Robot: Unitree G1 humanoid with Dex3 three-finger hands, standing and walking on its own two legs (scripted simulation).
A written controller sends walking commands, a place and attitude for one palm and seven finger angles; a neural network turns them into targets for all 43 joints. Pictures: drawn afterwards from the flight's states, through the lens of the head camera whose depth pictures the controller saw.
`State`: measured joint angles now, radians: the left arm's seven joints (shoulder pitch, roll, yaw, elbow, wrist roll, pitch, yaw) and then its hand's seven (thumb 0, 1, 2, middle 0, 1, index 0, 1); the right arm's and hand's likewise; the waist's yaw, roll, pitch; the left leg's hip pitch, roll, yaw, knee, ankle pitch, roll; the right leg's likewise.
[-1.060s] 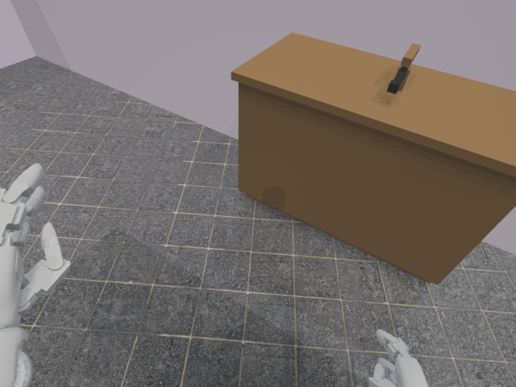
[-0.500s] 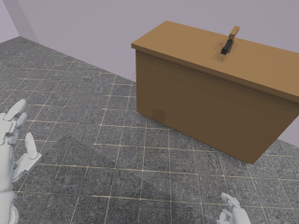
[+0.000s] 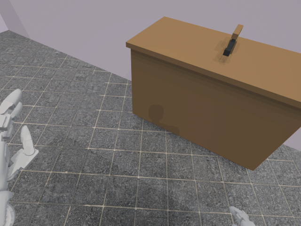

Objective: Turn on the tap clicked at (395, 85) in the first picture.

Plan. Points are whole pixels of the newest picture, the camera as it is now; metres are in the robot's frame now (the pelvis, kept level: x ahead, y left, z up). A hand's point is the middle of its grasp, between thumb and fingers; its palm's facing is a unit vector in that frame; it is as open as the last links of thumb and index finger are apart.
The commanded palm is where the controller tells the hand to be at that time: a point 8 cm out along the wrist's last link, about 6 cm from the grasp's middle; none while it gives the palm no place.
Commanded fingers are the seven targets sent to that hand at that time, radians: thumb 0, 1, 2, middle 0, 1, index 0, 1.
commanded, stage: walk to a spot facing it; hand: left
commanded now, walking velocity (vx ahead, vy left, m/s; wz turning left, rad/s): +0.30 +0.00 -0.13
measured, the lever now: (227, 52) +0.88 -0.34 +0.04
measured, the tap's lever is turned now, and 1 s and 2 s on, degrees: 0 0 0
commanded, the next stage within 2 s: turn to face it in 0.18 s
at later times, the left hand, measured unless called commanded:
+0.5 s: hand (102, 96) +0.38 +0.15 +0.16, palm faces +0.28 -0.83 -0.48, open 7.5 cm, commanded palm +0.32 +0.20 +0.19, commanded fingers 0.00 0.90 0.90 -0.20 -0.30 -0.20 -0.30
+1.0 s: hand (124, 77) +0.45 +0.10 +0.17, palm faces +0.05 -0.93 -0.37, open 7.5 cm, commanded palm +0.42 +0.15 +0.19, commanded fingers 0.00 0.90 0.90 -0.20 -0.30 -0.20 -0.30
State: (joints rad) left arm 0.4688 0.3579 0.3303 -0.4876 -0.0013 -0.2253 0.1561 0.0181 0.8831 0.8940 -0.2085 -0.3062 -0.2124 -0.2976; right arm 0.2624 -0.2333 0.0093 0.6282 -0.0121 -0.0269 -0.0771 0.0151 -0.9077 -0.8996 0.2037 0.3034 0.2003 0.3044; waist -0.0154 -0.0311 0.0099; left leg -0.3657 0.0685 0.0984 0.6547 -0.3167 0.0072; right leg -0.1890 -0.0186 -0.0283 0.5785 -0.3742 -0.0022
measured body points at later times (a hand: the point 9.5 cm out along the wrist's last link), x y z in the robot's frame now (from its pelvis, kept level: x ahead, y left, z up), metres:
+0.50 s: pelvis +0.12 -0.05 -0.01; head +0.16 -0.08 +0.43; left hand +0.36 +0.19 +0.19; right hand +0.26 -0.30 -0.12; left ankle +0.08 +0.10 -0.66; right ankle +0.18 -0.13 -0.73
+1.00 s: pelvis +0.15 -0.04 +0.00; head +0.16 -0.03 +0.45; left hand +0.45 +0.15 +0.19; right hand +0.22 -0.30 -0.08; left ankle +0.20 +0.08 -0.73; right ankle +0.13 -0.13 -0.68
